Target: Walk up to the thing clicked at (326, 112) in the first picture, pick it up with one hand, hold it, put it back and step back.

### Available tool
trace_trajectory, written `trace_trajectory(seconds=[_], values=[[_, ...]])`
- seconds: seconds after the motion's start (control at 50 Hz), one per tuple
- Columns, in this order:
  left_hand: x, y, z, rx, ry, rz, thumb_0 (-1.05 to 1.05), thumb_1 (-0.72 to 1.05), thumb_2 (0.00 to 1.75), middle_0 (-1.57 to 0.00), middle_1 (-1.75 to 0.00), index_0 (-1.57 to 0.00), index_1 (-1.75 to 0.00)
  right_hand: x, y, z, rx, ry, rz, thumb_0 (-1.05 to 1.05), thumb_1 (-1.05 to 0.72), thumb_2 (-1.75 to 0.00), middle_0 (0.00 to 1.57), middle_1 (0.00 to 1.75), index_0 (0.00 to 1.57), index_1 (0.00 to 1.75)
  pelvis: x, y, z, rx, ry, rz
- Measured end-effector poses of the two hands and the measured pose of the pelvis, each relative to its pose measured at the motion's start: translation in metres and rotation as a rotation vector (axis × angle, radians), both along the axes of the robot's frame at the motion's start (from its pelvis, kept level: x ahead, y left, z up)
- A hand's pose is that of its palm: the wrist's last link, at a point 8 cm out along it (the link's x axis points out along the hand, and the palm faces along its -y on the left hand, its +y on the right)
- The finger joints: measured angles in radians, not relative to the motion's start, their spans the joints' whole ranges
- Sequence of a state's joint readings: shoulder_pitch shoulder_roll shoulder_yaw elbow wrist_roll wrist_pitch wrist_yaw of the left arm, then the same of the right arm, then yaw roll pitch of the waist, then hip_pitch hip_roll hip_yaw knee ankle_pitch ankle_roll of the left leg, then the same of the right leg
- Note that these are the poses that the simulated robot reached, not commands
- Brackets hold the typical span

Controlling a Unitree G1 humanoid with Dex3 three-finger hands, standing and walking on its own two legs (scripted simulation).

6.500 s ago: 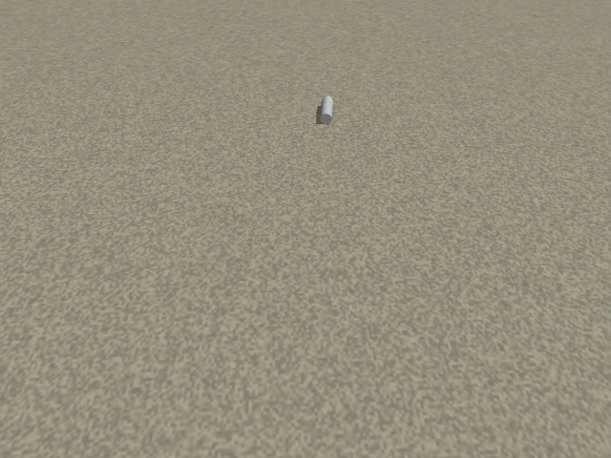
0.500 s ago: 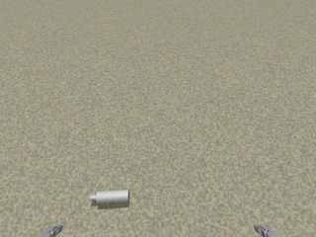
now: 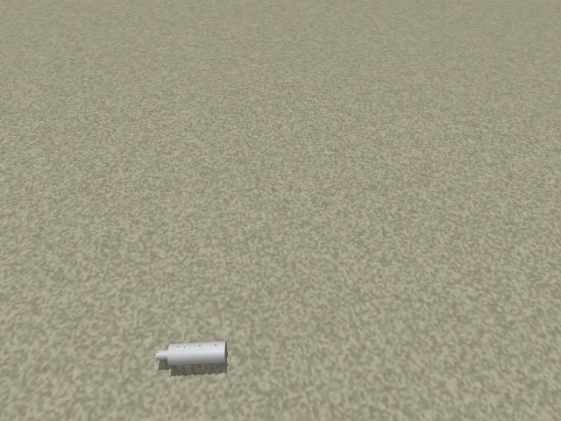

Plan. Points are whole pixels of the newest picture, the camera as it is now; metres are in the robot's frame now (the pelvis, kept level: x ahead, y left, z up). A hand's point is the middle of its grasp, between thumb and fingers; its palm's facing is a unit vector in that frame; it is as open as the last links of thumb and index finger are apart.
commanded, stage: walk up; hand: left
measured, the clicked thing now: (191, 353) +0.43 +0.28 -0.74
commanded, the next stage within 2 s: stand in 0.38 s
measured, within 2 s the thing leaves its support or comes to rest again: neither
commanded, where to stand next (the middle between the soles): +0.05 +0.00 m, yaw +3 degrees
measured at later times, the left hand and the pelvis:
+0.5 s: hand out of the picture +0.09 +0.25 -0.15, palm faces -0.01 -0.94 -0.34, open 7.4 cm; pelvis +0.00 +0.00 +0.01, yaw +0 degrees
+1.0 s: hand out of the picture +0.05 +0.24 -0.15, palm faces -0.01 -0.94 -0.34, open 7.4 cm; pelvis -0.02 -0.01 +0.01, yaw +1 degrees
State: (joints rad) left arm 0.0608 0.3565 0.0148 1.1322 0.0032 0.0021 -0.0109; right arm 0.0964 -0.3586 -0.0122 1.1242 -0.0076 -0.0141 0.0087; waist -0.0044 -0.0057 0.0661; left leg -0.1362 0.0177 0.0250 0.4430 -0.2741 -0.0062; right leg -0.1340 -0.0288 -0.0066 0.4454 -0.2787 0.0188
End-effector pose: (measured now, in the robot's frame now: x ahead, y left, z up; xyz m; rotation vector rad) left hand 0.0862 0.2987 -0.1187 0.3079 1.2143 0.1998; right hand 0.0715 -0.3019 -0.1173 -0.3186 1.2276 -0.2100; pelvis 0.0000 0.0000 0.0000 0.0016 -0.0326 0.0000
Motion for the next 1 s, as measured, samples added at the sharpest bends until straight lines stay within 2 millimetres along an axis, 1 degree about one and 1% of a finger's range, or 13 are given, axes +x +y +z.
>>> trace_trajectory(seconds=[0.2,0.36,0.44,0.56,0.7,0.88,1.0], values=[[0.002,0.0,0.003,0.0,-0.014,0.005,0.01,0.91,0.9,-0.2,-0.3,-0.2,-0.3,0.007,0.006,0.0,0.011,-0.018,0.008,0.0,-0.91,-0.9,0.2,0.3,0.21,0.3,0.001,0.001,0.002,-0.001,-0.001,0.005],[0.004,0.0,0.005,0.002,-0.027,0.005,0.01,0.91,0.9,-0.2,-0.3,-0.2,-0.3,0.013,0.006,0.002,0.011,-0.038,0.016,0.0,-0.91,-0.9,0.2,0.3,0.21,0.3,0.001,0.001,0.002,-0.002,-0.002,0.007],[0.002,-0.002,0.006,0.001,-0.022,0.007,0.01,0.91,0.9,-0.2,-0.3,-0.2,-0.3,0.015,0.005,0.004,0.009,-0.038,0.018,0.0,-0.91,-0.9,0.2,0.3,0.21,0.3,0.0,0.0,0.004,-0.001,-0.001,0.007],[-0.004,-0.006,0.008,0.0,-0.005,0.0,0.01,0.91,0.9,-0.2,-0.3,-0.2,-0.3,0.015,0.005,0.006,0.012,-0.039,0.021,0.0,-0.91,-0.9,0.2,0.3,0.21,0.3,-0.006,-0.001,0.007,0.001,0.002,0.007],[-0.016,-0.01,0.009,-0.002,0.004,0.0,0.01,0.91,0.9,-0.2,-0.3,-0.2,-0.3,0.008,0.004,0.006,0.021,-0.034,0.022,0.0,-0.91,-0.9,0.2,0.3,0.21,0.3,-0.013,-0.004,0.009,0.001,0.0,0.007],[-0.034,-0.013,0.009,0.0,0.025,0.01,0.01,0.91,0.9,-0.2,-0.3,-0.2,-0.3,-0.009,-0.001,0.003,0.028,-0.004,0.018,0.0,-0.91,-0.9,0.2,0.3,0.21,0.3,-0.019,-0.009,0.009,0.001,0.003,0.011],[-0.043,-0.015,0.008,0.001,0.039,0.016,0.01,0.91,0.9,-0.2,-0.3,-0.2,-0.3,-0.019,-0.005,0.002,0.026,0.017,0.013,0.0,-0.91,-0.9,0.2,0.3,0.21,0.3,-0.021,-0.012,0.009,0.001,0.005,0.011]])
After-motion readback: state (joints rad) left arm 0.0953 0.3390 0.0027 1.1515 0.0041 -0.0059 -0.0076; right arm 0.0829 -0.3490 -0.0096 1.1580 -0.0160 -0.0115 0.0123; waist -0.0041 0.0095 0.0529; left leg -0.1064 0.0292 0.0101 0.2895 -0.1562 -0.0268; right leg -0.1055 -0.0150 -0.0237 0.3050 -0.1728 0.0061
